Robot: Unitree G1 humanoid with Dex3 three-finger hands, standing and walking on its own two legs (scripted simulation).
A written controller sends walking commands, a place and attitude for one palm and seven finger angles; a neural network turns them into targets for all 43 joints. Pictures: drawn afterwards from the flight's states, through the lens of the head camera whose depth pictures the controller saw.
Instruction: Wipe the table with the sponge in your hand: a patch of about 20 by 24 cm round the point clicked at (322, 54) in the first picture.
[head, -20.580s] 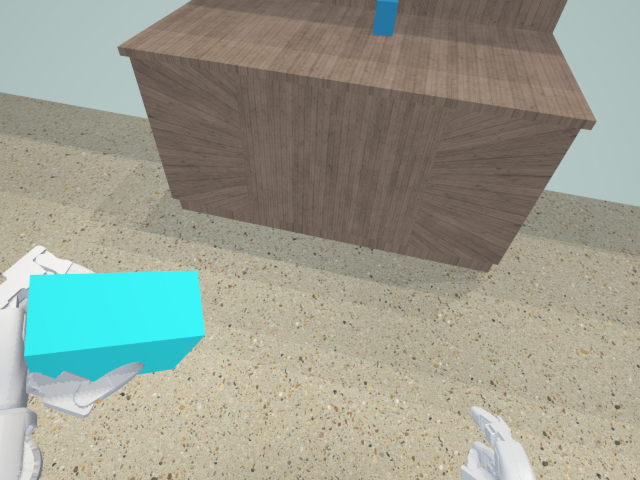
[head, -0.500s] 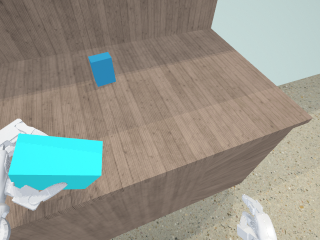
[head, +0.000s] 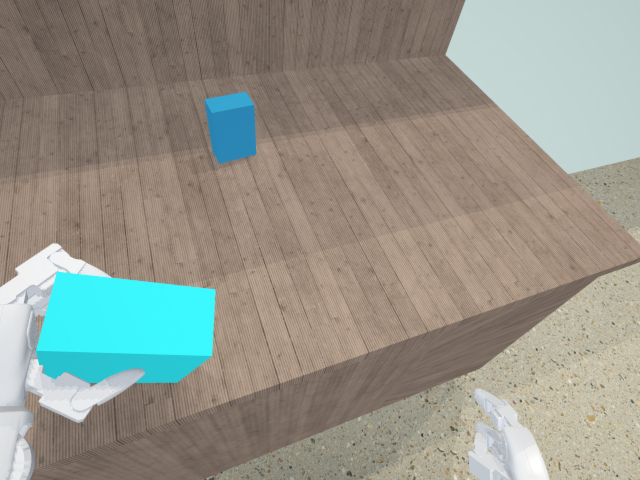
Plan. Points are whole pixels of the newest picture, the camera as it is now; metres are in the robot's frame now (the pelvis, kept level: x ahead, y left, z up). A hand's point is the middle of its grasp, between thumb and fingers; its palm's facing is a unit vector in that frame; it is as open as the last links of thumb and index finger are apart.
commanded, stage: come to a stop and stand still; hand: left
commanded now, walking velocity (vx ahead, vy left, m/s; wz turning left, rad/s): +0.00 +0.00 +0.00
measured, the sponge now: (151, 338) +0.23 +0.20 +0.09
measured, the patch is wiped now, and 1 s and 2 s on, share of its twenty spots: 0.00 0.00 0.00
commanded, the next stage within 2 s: look again from close up in 0.86 s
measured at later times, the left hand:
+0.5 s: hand (17, 365) +0.18 +0.27 +0.14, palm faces +0.36 -0.86 -0.36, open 10.5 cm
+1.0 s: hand (44, 371) +0.17 +0.24 +0.15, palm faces +0.32 -0.87 -0.37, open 10.5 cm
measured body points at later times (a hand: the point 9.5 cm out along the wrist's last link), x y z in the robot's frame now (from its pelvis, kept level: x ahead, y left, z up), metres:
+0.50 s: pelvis -0.04 +0.02 +0.00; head -0.02 +0.05 +0.45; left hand +0.15 +0.31 +0.16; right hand +0.14 -0.18 -0.06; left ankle +0.02 +0.10 -0.74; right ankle -0.02 -0.13 -0.74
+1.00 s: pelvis -0.04 +0.00 +0.00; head -0.04 +0.02 +0.45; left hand +0.15 +0.29 +0.17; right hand +0.12 -0.23 -0.06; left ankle +0.02 +0.10 -0.74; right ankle -0.02 -0.13 -0.74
